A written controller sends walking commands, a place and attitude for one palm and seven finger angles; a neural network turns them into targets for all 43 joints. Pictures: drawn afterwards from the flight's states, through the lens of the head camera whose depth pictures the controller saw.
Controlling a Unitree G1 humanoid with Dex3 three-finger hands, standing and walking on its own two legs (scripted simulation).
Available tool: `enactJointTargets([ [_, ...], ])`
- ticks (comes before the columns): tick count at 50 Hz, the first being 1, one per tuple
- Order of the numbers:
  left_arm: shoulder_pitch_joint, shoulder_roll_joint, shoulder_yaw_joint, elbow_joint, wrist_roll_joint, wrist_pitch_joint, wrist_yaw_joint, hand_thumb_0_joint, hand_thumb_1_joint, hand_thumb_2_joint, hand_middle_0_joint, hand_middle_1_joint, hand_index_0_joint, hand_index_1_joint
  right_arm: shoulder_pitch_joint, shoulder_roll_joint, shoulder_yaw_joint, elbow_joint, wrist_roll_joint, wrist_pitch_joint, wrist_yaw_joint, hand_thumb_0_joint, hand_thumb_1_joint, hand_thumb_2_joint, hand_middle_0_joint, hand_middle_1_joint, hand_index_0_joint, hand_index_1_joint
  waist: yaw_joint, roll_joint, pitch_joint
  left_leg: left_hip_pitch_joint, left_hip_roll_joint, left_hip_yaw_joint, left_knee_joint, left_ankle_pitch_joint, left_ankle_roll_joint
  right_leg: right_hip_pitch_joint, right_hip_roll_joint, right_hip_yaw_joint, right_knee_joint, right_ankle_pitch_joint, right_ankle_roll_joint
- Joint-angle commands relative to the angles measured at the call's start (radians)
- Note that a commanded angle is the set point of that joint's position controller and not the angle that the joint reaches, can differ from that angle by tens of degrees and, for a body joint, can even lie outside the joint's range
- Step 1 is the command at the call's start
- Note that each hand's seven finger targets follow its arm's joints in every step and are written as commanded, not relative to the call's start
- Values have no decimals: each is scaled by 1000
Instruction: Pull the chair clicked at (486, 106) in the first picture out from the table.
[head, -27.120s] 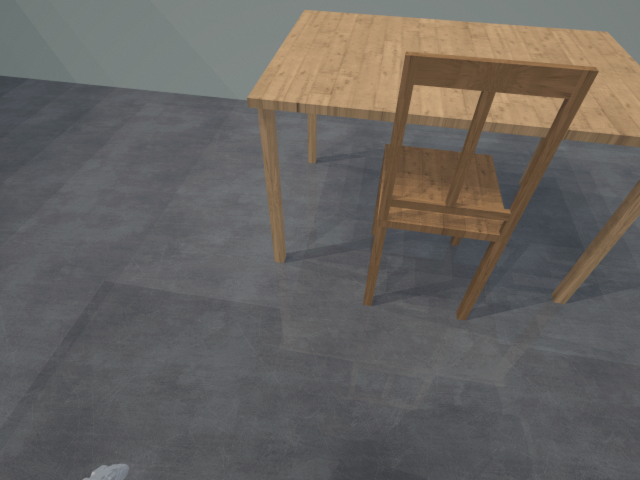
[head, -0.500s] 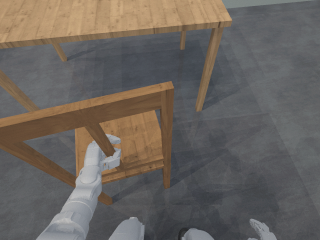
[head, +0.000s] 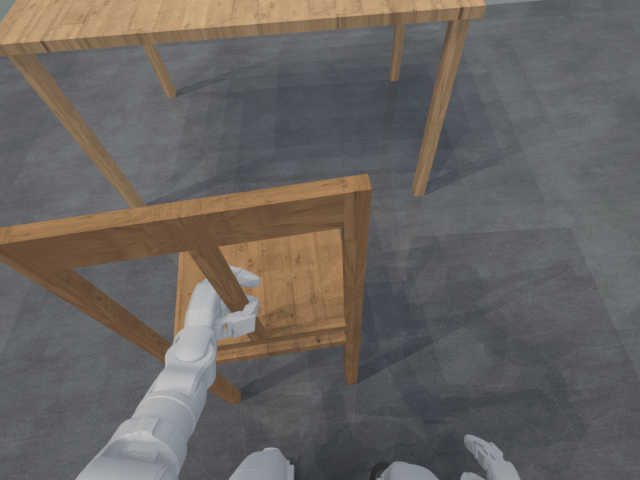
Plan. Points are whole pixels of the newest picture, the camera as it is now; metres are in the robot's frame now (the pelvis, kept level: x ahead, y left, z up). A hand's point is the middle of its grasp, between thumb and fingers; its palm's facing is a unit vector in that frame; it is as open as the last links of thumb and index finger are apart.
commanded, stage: stop walking, hand still on the chair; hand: left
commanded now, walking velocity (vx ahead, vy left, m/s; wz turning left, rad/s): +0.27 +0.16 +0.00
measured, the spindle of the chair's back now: (235, 299) +0.35 +0.15 -0.07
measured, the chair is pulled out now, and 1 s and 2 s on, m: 0.57 0.67 0.67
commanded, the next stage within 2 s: open the thumb and straighten the fingers in 1.12 s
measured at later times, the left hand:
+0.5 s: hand (243, 386) +0.23 +0.12 -0.06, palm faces -0.09 -0.98 -0.16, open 5.7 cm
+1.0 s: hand (244, 385) +0.23 +0.12 -0.06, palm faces -0.07 -0.99 -0.16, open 5.7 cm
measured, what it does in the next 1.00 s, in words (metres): steps on the spot: left foot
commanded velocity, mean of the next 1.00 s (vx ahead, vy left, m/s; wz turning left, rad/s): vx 0.07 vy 0.01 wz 0.00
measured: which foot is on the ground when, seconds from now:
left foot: up 0.00-0.10, down 0.12-1.00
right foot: down 0.00-1.00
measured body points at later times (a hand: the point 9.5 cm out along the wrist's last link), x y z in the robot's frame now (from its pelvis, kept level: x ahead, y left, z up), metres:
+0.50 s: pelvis -0.03 +0.02 +0.00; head -0.03 +0.01 +0.45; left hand +0.23 +0.17 -0.05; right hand +0.07 -0.22 -0.12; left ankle -0.03 +0.14 -0.73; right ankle +0.02 -0.10 -0.73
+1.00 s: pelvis +0.00 +0.02 +0.01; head +0.00 +0.01 +0.46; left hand +0.23 +0.17 -0.05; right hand +0.14 -0.23 -0.10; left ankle -0.03 +0.14 -0.73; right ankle +0.02 -0.10 -0.73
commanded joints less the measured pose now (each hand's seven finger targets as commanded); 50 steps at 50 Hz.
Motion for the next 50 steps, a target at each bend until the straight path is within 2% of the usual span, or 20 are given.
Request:
enactJointTargets([
  [1,-218,191,27,-292,38,-9,21,0,900,900,-500,-1450,-500,-1450,-13,-157,-47,-150,3,-52,-28,0,-900,-900,200,300,200,300,11,-211,-483,27,-43,-40,92,-130,36,260,-339,219,-86,400,-99],
  [4,-201,181,23,-319,32,13,28,0,900,900,-500,-1450,-500,-1450,-1,-154,-35,-129,-7,-66,-39,0,-900,-900,200,300,200,300,-9,-149,-447,173,-55,14,-165,24,51,177,-272,181,-107,94,-41],
  [5,-181,164,16,-317,32,17,29,0,900,900,-500,-1450,-500,-1450,15,-155,-37,-127,-14,-73,-42,0,-900,-900,200,300,200,300,-6,-153,-432,216,-44,11,-237,82,62,159,-234,163,-103,-2,-15],
  [7,-186,122,-17,-336,33,21,24,0,900,900,-500,-1450,-500,-1450,16,-173,-51,-133,-20,-76,-45,0,-900,-900,200,300,200,300,6,-79,-401,228,5,-24,-281,104,92,137,-156,141,-93,-103,23],
  [10,-168,78,-70,-298,38,23,15,0,900,900,-500,-1450,-500,-1450,8,-158,-38,-127,-21,-63,-41,0,-900,-900,200,300,200,300,-4,11,-300,136,10,-52,-318,-143,117,68,-121,121,-139,-368,33],
  [12,-153,96,-52,-313,42,15,21,0,900,900,-500,-1450,-500,-1450,15,-158,-42,-138,-16,-62,-40,0,-900,-900,200,300,200,300,5,-59,-286,107,-17,-17,-291,-180,112,73,-124,150,-175,-415,18],
  [13,-141,97,-49,-307,39,12,19,0,900,900,-500,-1450,-500,-1450,25,-162,-45,-140,-17,-59,-40,0,-900,-900,200,300,200,300,3,-125,-281,118,-32,2,-258,-134,103,73,-139,171,-201,-407,9],
  [15,-104,97,-52,-324,37,7,15,0,900,900,-500,-1450,-500,-1450,38,-166,-50,-135,-23,-61,-43,0,-900,-900,200,300,200,300,-6,-142,-300,181,-45,20,-236,-37,91,79,-156,180,-221,-323,6],
  [18,-60,74,-69,-350,44,3,15,0,900,900,-500,-1450,-500,-1450,13,-153,-41,-147,-29,-73,-43,0,-900,-900,200,300,200,300,0,-77,-291,195,-14,-9,-280,-16,100,56,-138,160,-192,-287,5],
  [20,-20,64,-83,-346,47,8,18,0,900,900,-500,-1450,-500,-1450,14,-153,-35,-147,-24,-77,-44,0,-900,-900,200,300,200,300,4,-47,-255,163,21,-54,-336,-77,109,27,-104,123,-155,-290,15],
  [22,4,60,-83,-350,51,5,22,0,900,900,-500,-1450,-500,-1450,4,-153,-31,-150,-25,-81,-45,0,-900,-900,200,300,200,300,12,-50,-223,127,39,-74,-350,-27,115,37,-92,116,-125,-188,14],
  [25,64,72,-78,-366,56,-3,24,0,900,900,-500,-1450,-500,-1450,12,-165,-37,-140,-29,-94,-40,0,-900,-900,200,300,200,300,16,-78,-278,174,40,-60,-312,196,100,100,-107,116,-106,41,16],
  [27,88,59,-96,-378,62,-5,23,0,900,900,-500,-1450,-500,-1450,5,-160,-34,-143,-31,-102,-38,0,-900,-900,200,300,200,300,18,-67,-284,165,39,-56,-332,125,92,94,-113,120,-116,-1,23],
  [28,88,67,-88,-385,62,-5,27,0,900,900,-500,-1450,-500,-1450,12,-160,-36,-141,-30,-101,-39,0,-900,-900,200,300,200,300,18,-103,-271,164,35,-49,-325,114,91,86,-114,132,-129,-2,18],
  [29,102,65,-97,-381,58,-3,27,0,900,900,-500,-1450,-500,-1450,18,-169,-39,-136,-27,-104,-39,0,-900,-900,200,300,200,300,12,-93,-255,169,31,-43,-323,139,88,74,-114,128,-131,26,15],
  [32,122,60,-98,-416,63,-7,30,0,900,900,-500,-1450,-500,-1450,18,-163,-38,-140,-32,-108,-36,0,-900,-900,200,300,200,300,12,-105,-324,224,34,-31,-297,266,81,113,-124,128,-98,170,9],
  [36,168,48,-115,-453,60,-5,28,0,900,900,-500,-1450,-500,-1450,10,-159,-37,-149,-31,-107,-37,0,-900,-900,200,300,200,300,8,-104,-364,259,37,-23,-278,390,70,146,-130,112,-69,305,7],
  [44,228,58,-116,-486,49,11,28,0,900,900,-500,-1450,-500,-1450,-3,-155,-40,-160,-28,-85,-42,0,-900,-900,200,300,200,300,1,-104,-344,258,26,-9,-273,371,63,155,-148,119,-97,352,2],
  [48,231,49,-116,-484,48,22,30,0,900,900,-500,-1450,-500,-1450,-18,-148,-36,-175,-27,-69,-43,0,-900,-900,200,300,200,300,4,-117,-325,244,20,-5,-275,288,64,144,-157,133,-129,285,2],
  [50,232,60,-108,-487,47,27,34,0,900,900,-500,-1450,-500,-1450,-11,-154,-37,-172,-25,-65,-44,0,-900,-900,200,300,200,300,4,-77,-322,245,21,-5,-282,281,64,138,-152,129,-134,260,1],
])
